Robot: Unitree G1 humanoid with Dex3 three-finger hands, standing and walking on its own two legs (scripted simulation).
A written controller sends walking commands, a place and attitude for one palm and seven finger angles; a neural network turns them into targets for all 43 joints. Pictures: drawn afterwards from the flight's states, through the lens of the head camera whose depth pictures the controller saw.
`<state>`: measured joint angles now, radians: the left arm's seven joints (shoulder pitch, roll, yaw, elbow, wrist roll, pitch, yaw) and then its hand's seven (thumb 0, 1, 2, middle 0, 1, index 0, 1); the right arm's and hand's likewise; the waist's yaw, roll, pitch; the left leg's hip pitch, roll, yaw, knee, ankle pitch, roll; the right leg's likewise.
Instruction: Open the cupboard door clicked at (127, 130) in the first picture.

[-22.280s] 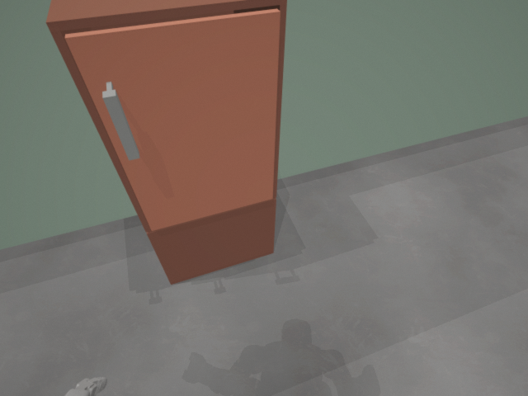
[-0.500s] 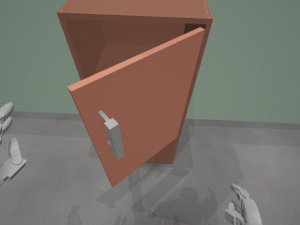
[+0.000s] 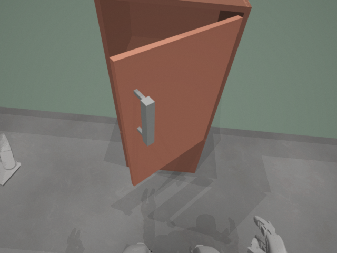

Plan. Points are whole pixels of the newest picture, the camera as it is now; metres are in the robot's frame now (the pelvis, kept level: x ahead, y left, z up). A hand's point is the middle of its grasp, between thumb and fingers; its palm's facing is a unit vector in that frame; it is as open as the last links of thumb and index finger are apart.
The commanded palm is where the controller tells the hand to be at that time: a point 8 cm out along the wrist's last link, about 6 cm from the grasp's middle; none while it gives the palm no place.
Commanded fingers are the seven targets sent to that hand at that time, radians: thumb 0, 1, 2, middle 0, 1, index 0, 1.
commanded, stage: step back with the hand held close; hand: left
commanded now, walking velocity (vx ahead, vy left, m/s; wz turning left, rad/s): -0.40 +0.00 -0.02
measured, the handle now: (143, 118) +0.42 +0.09 +0.07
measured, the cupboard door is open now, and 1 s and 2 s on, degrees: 43 43 43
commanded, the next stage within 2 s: stop stepping back and stand still in 0.20 s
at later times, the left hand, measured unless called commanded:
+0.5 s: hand (25, 205) +0.15 +0.21 +0.19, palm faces +0.30 -0.83 -0.48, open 7.4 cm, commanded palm +0.09 +0.26 +0.19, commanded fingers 0.00 0.90 0.90 -0.20 -0.30 -0.20 -0.30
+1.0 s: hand out of the picture +0.10 +0.24 +0.18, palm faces +0.38 -0.80 -0.47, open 7.4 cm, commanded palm +0.04 +0.28 +0.19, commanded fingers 0.00 0.90 0.90 -0.20 -0.30 -0.20 -0.30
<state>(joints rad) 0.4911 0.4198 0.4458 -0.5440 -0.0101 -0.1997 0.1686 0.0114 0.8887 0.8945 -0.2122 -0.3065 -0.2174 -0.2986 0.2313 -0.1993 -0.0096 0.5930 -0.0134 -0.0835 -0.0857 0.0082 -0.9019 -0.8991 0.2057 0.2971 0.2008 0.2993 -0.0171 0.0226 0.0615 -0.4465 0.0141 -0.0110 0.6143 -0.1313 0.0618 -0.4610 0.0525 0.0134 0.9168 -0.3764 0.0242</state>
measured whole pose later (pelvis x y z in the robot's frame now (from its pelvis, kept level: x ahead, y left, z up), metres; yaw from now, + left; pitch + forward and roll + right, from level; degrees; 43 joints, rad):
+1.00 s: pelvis -0.12 -0.01 +0.01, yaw -5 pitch -1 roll +0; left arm 0.55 0.40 0.43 -0.44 -0.02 -0.21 0.16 0.01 0.89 0.89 -0.21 -0.31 -0.21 -0.30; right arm 0.24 -0.21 0.00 0.64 0.00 -0.13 -0.07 0.01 -0.90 -0.90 0.20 0.30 0.20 0.30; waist -0.01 -0.02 0.00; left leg -0.18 0.02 0.05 0.50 -0.29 -0.01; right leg -0.26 -0.02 -0.06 0.51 -0.23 -0.01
